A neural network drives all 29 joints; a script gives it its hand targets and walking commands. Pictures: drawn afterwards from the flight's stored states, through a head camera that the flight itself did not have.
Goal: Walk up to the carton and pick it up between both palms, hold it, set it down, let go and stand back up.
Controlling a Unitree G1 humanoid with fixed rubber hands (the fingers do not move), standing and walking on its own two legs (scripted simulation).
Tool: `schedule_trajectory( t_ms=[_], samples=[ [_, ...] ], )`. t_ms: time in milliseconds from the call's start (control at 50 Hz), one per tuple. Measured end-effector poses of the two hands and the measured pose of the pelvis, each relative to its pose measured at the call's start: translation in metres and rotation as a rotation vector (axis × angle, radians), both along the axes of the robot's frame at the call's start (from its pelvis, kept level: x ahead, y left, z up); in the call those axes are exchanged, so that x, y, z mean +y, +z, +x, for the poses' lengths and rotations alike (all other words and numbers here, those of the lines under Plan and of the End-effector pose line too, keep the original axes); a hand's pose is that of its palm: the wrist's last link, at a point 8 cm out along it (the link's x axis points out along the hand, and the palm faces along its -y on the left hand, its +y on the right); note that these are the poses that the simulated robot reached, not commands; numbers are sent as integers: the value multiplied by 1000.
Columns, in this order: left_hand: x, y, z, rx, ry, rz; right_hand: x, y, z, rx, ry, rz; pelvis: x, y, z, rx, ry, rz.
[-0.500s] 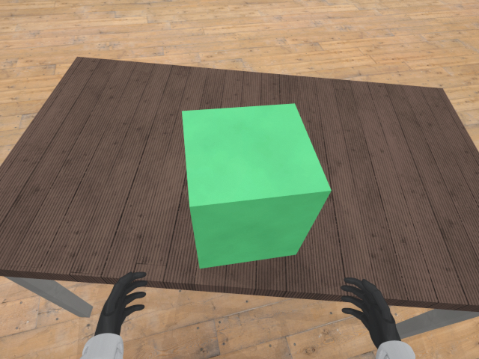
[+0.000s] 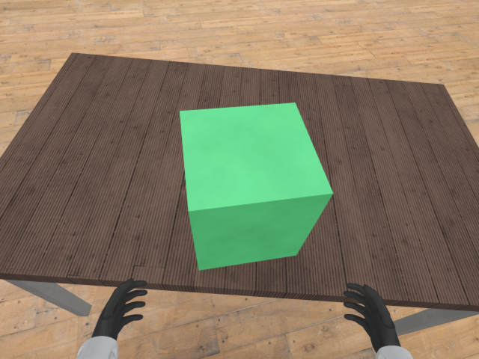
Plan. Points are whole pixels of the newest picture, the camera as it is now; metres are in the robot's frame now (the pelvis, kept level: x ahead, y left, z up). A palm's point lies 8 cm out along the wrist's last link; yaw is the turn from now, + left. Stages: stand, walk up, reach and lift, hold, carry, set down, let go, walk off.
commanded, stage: set down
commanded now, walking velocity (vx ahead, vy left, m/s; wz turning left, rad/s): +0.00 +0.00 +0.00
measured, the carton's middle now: (244, 191) +0.42 +0.04 -0.01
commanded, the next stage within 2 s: let go in 0.06 s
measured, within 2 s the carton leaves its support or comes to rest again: neither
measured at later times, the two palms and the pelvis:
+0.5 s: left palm (106, 337) +0.15 +0.23 -0.08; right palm (378, 347) +0.18 -0.22 -0.08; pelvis +0.00 +0.00 +0.00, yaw +0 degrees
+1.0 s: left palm out of the picture +0.09 +0.29 -0.12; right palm out of the picture +0.16 -0.25 -0.08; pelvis +0.00 +0.01 +0.00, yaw +0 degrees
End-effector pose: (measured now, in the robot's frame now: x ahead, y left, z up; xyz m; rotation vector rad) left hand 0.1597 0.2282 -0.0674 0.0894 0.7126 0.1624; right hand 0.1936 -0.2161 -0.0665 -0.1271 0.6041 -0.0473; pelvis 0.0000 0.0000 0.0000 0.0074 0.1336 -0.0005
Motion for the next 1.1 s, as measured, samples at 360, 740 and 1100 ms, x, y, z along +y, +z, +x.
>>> schedule_trajectory(
  t_ms=[360, 740, 1100],
  samples=[
    [3, -16, -11, 109, -20, -11, -1, -13, -15, 80, -37, -32, 1, 0, 1, -9, 0, -1],
    [23, -29, -22, 156, -13, 49, -21, -25, -25, 251, -33, -130, -1, -3, 10, -29, -1, 0],
    [65, -56, -83, 294, 37, 81, -29, -11, -40, 250, -80, -174, 14, -5, -3, -74, -2, -19]
  ],
)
